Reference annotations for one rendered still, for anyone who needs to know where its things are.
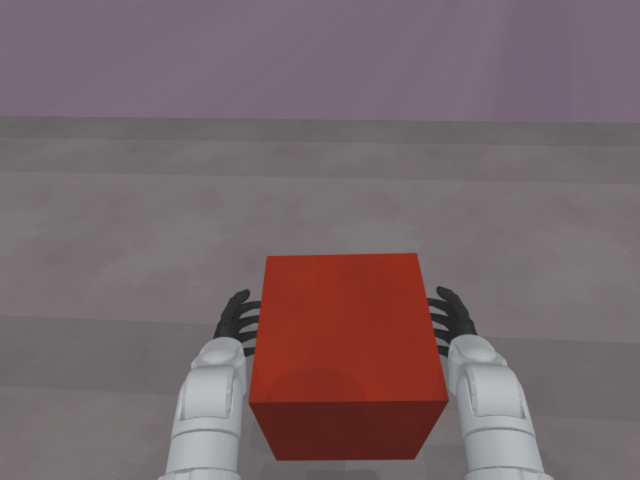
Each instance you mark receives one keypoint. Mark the robot right forearm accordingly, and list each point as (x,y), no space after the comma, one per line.
(496,426)

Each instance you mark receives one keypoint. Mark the left robot hand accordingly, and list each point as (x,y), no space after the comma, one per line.
(230,324)

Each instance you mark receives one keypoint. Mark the robot left forearm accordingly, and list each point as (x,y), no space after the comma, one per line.
(207,424)

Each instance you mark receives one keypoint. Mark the carton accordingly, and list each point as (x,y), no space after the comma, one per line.
(346,364)

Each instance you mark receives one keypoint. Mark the right robot hand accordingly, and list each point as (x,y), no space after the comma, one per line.
(457,321)

